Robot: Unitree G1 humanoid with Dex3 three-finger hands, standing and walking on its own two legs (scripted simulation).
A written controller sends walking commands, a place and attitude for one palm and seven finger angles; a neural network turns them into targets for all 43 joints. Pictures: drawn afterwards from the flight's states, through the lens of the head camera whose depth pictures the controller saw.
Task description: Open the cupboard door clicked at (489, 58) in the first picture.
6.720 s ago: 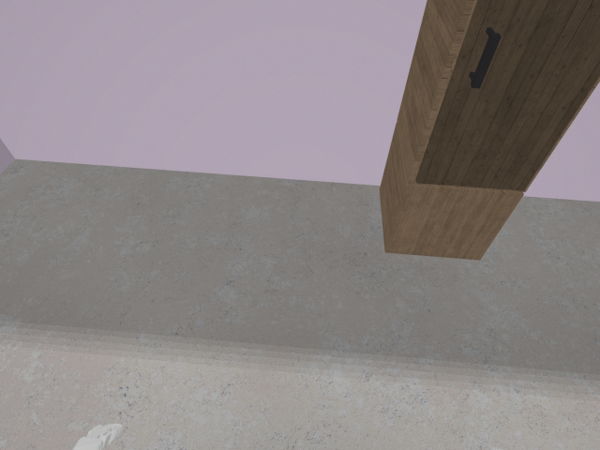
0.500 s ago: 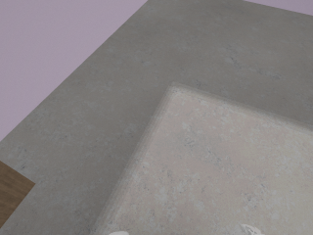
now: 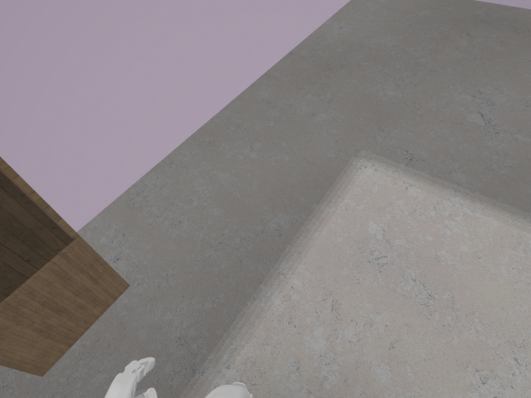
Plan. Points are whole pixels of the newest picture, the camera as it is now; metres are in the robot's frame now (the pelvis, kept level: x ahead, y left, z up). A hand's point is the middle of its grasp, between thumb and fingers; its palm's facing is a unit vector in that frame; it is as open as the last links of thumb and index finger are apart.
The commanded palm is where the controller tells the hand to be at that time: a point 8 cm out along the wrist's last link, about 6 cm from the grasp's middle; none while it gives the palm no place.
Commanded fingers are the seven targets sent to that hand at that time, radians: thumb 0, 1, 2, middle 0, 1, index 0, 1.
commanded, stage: turn to face it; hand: left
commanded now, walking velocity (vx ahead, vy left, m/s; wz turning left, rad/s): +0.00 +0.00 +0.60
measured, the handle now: out of the picture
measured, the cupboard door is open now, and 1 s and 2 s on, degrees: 0 0 0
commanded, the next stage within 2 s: take the last steps up to it in 1.52 s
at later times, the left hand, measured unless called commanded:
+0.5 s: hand out of the picture -0.01 +0.27 -0.17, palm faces +0.33 -0.91 -0.26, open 7.4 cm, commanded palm none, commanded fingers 0.00 0.90 0.90 -0.20 -0.30 -0.20 -0.30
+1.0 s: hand out of the picture +0.01 +0.22 -0.13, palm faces +0.55 -0.78 -0.30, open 7.4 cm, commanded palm none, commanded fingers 0.00 0.90 0.90 -0.20 -0.30 -0.20 -0.30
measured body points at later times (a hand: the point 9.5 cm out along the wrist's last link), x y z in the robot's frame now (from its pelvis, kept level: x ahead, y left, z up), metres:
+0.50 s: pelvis +0.00 +0.04 +0.00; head +0.04 +0.08 +0.44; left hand -0.03 +0.32 -0.15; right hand +0.19 -0.18 -0.12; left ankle -0.02 +0.14 -0.73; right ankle +0.00 -0.11 -0.66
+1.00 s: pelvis +0.02 -0.01 +0.01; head +0.06 -0.03 +0.46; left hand -0.02 +0.26 -0.10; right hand +0.21 -0.20 -0.15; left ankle -0.08 +0.11 -0.64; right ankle +0.08 -0.09 -0.73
